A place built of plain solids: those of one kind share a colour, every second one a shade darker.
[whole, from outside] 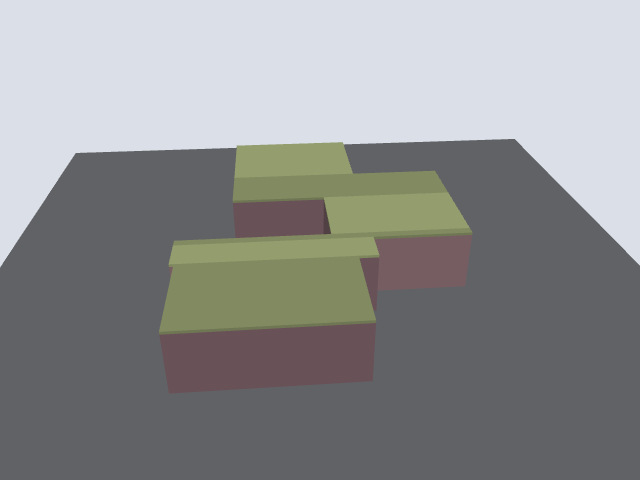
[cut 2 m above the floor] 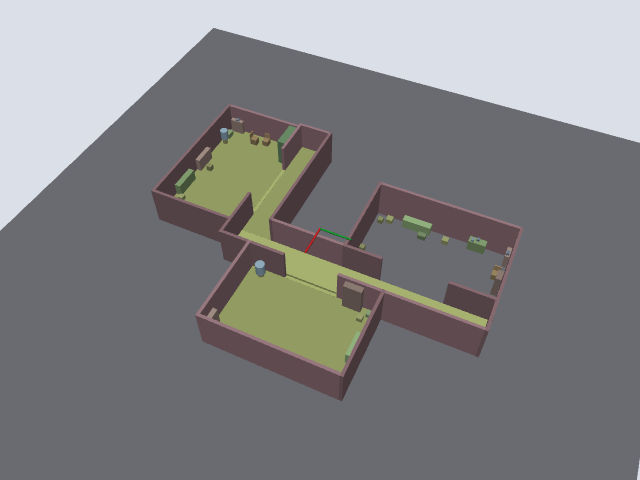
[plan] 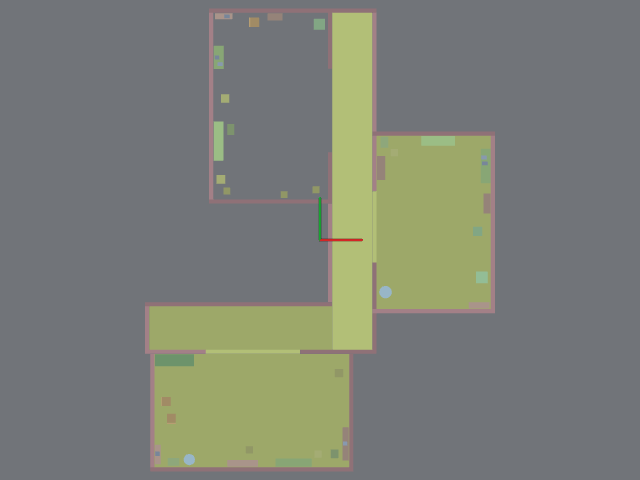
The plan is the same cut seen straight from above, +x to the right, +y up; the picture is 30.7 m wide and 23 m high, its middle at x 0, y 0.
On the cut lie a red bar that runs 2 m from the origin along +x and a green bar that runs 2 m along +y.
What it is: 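A storey of a split-level house; a hall and three lower rooms open beside it; the rooms' floors lie 0.73 m, 0.160 m and not at all below the hall's; a bare drop, one riser, a flush line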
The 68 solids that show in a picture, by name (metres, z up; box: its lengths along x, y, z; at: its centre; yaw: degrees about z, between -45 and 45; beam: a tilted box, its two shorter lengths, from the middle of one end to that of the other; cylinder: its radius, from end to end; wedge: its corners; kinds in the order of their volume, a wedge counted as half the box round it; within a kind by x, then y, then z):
{
 "floor_1": {"box": [8.77, 2.08, 0.78], "at": [-3.8, -4.22, 0.34]},
 "floor_2": {"box": [9.33, 5.44, 0.78], "at": [-3.27, -8.17, 0.34]},
 "floor_3": {"box": [4.52, 0.2, 0.78], "at": [-3.21, -5.36, 0.34]},
 "floor_4": {"box": [1.93, 16.15, 0.78], "at": [1.55, 2.82, 0.34]},
 "floor_5": {"box": [0.2, 3.42, 0.62], "at": [2.61, 0.63, 0.26]},
 "floor_6": {"box": [5.48, 8.31, 0.62], "at": [5.45, 0.85, 0.26]},
 "wall_1": {"box": [0.2, 2.08, 3.57], "at": [-8.29, -4.22, 1.74]},
 "wall_2": {"box": [0.2, 5.44, 3.57], "at": [-8.03, -8.17, 1.74]},
 "wall_3": {"box": [2.91, 0.2, 3.57], "at": [-6.93, -5.36, 1.74]},
 "wall_4": {"box": [0.2, 8.95, 3.57], "at": [-5.22, 6.42, 1.74]},
 "wall_5": {"box": [8.97, 0.2, 3.57], "at": [-3.9, -3.08, 1.74]},
 "wall_6": {"box": [9.73, 0.2, 3.57], "at": [-3.27, -10.99, 1.74]},
 "wall_7": {"box": [5.9, 0.2, 3.57], "at": [-2.37, 1.84, 1.74]},
 "wall_8": {"box": [5.9, 0.002, 3.57], "at": [-2.37, 10.89, 1.74]},
 "wall_9": {"box": [8.03, 0.2, 3.57], "at": [-1.3, 10.99, 1.74]},
 "wall_10": {"box": [0.2, 4.72, 3.57], "at": [0.48, -0.62, 1.74]},
 "wall_11": {"box": [0.2, 2.26, 3.57], "at": [0.48, 3.08, 1.74]},
 "wall_12": {"box": [0.2, 2.69, 3.57], "at": [0.48, 9.54, 1.74]},
 "wall_13": {"box": [3.66, 0.2, 3.57], "at": [0.88, -5.36, 1.74]},
 "wall_14": {"box": [0.2, 5.44, 3.57], "at": [1.5, -8.17, 1.74]},
 "wall_15": {"box": [0.2, 1.75, 3.57], "at": [2.61, -4.38, 1.74]},
 "wall_16": {"box": [0.2, 2.23, 3.57], "at": [2.61, -2.19, 1.74]},
 "wall_17": {"box": [0.2, 2.66, 3.57], "at": [2.61, 3.67, 1.74]},
 "wall_18": {"box": [0.2, 5.69, 3.57], "at": [2.61, 8.05, 1.74]},
 "wall_19": {"box": [5.88, 0.2, 3.57], "at": [5.45, -3.41, 1.74]},
 "wall_20": {"box": [5.88, 0.2, 3.57], "at": [5.45, 5.1, 1.74]},
 "wall_21": {"box": [0.2, 8.31, 3.57], "at": [8.29, 0.85, 1.74]},
 "roof_1": {"box": [9.73, 5.64, 0.16], "at": [-3.27, -8.27, 3.6]},
 "roof_2": {"box": [11.1, 1.95, 0.16], "at": [-2.84, -4.48, 3.6]},
 "roof_3": {"box": [8.03, 5.89, 0.16], "at": [-1.3, 8.14, 3.6]},
 "roof_4": {"box": [16.77, 0.53, 0.16], "at": [0.0, -3.24, 3.6]},
 "roof_5": {"box": [13.7, 3.46, 0.16], "at": [1.53, 3.47, 3.6]},
 "roof_6": {"box": [8.0, 4.72, 0.16], "at": [4.38, -0.62, 3.6]},
 "case_1": {"box": [0.29, 0.93, 1.02], "at": [-7.77, -10.28, 1.24]},
 "case_2": {"box": [0.84, 0.29, 1.04], "at": [-4.61, 10.73, 0.47]},
 "case_3": {"box": [1.48, 0.33, 0.93], "at": [-3.71, -10.71, 1.19]},
 "case_4": {"box": [0.72, 0.36, 1.64], "at": [-2.15, 10.69, 0.77]},
 "case_5": {"box": [0.31, 1.6, 1.26], "at": [1.22, -9.77, 1.36]},
 "case_6": {"box": [0.4, 1.15, 1.97], "at": [2.93, 3.45, 1.55]},
 "case_7": {"box": [1.0, 0.31, 1.32], "at": [7.63, -3.13, 1.23]},
 "case_8": {"box": [0.33, 0.97, 1.41], "at": [8.0, 1.75, 1.27]},
 "sideboard_1": {"box": [0.47, 1.88, 0.75], "at": [-4.86, 4.74, 0.33]},
 "sideboard_2": {"box": [0.49, 1.12, 0.83], "at": [-4.85, 8.75, 0.37]},
 "sideboard_3": {"box": [1.74, 0.41, 0.82], "at": [-1.27, -10.67, 1.14]},
 "sideboard_4": {"box": [1.62, 0.47, 0.87], "at": [5.66, 4.75, 1.0]},
 "sideboard_5": {"box": [0.47, 1.65, 0.83], "at": [7.93, 3.54, 0.98]},
 "wardrobe_1": {"box": [1.86, 0.57, 1.94], "at": [-6.97, -5.76, 1.7]},
 "basket_1": {"box": [0.43, 0.42, 0.39], "at": [-4.75, 2.9, 0.15]},
 "basket_2": {"box": [0.4, 0.4, 0.4], "at": [-4.55, 6.78, 0.15]},
 "basket_3": {"box": [0.33, 0.33, 0.38], "at": [-4.46, 2.35, 0.14]},
 "basket_4": {"box": [0.35, 0.35, 0.39], "at": [-3.38, -10.06, 0.92]},
 "basket_5": {"box": [0.33, 0.33, 0.44], "at": [-1.72, 2.17, 0.17]},
 "basket_6": {"box": [0.34, 0.34, 0.37], "at": [-0.19, 2.41, 0.14]},
 "basket_7": {"box": [0.35, 0.35, 0.33], "at": [-0.09, -10.26, 0.9]},
 "basket_8": {"box": [0.41, 0.41, 0.38], "at": [0.91, -6.38, 0.92]},
 "basket_9": {"box": [0.35, 0.35, 0.31], "at": [3.56, 4.19, 0.72]},
 "bush_1": {"cylinder": 0.27, "from": [-6.26, -10.52, 1.17], "to": [-6.26, -10.52, 1.87]},
 "bush_2": {"cylinder": 0.3, "from": [3.14, -2.5, 0.86], "to": [3.14, -2.5, 1.62]},
 "pouf_1": {"box": [0.54, 0.54, 0.49], "at": [-0.03, 10.34, 0.19]},
 "pouf_2": {"box": [0.45, 0.45, 0.37], "at": [7.55, 0.41, 0.75]},
 "pouf_3": {"box": [0.57, 0.57, 0.38], "at": [7.76, -1.79, 0.76]},
 "chair_1": {"box": [0.43, 0.43, 0.41], "at": [-7.36, -7.74, 0.93]},
 "chair_2": {"box": [0.43, 0.45, 0.47], "at": [-7.12, -8.54, 0.96]},
 "chair_3": {"box": [0.43, 0.46, 0.49], "at": [-3.13, 10.43, 0.2]},
 "toybox_1": {"box": [0.55, 0.37, 0.36], "at": [-7.02, -10.63, 0.91]},
 "toybox_2": {"box": [0.33, 0.53, 0.4], "at": [-4.28, 5.29, 0.15]},
 "toybox_3": {"box": [0.36, 0.43, 0.33], "at": [0.7, -10.25, 0.89]},
 "toybox_4": {"box": [0.37, 0.53, 0.3], "at": [3.08, 4.68, 0.72]}
}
